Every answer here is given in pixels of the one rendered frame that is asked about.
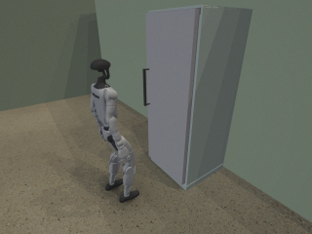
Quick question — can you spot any fridge door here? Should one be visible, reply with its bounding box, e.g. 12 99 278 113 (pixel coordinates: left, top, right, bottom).
145 8 200 185

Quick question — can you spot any robot left forearm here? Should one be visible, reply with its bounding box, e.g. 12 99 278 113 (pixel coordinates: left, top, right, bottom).
91 110 104 129

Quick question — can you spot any robot left hand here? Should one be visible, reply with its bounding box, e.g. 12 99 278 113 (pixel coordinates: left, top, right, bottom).
98 128 106 141

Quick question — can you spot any robot right forearm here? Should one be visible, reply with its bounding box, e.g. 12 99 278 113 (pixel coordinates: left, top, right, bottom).
108 117 125 149

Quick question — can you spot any robot left upper arm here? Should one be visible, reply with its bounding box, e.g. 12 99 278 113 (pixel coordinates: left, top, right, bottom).
90 83 97 113

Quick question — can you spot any robot right upper arm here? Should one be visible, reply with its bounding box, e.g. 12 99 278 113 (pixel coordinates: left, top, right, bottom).
104 88 118 125

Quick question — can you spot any handle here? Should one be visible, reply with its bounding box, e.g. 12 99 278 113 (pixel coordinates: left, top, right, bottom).
142 68 150 106

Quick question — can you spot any left robot shin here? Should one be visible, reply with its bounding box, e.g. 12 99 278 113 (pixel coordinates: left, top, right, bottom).
108 153 121 185

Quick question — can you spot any right robot shin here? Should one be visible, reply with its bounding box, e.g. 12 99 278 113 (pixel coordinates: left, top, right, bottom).
123 166 136 197

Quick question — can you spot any robot right hand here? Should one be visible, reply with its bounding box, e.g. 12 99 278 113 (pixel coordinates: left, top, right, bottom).
117 146 131 166

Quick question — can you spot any robot shin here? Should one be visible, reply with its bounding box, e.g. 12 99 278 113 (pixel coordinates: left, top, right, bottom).
123 166 136 197
108 153 121 185

